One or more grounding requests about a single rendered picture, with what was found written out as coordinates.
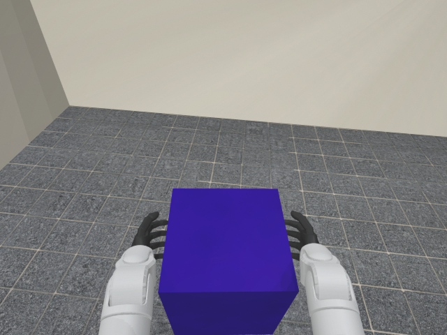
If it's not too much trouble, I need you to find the robot right hand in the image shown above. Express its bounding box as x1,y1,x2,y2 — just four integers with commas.
284,211,319,261

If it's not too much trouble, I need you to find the left robot forearm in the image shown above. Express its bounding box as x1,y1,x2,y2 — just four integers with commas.
98,245,156,335

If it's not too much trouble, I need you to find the carton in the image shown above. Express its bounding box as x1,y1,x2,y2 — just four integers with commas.
158,188,299,335

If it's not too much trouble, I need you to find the robot left hand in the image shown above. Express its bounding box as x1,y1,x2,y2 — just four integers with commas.
131,211,168,260

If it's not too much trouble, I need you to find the right robot forearm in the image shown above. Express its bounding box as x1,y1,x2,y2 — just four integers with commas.
300,243,365,335

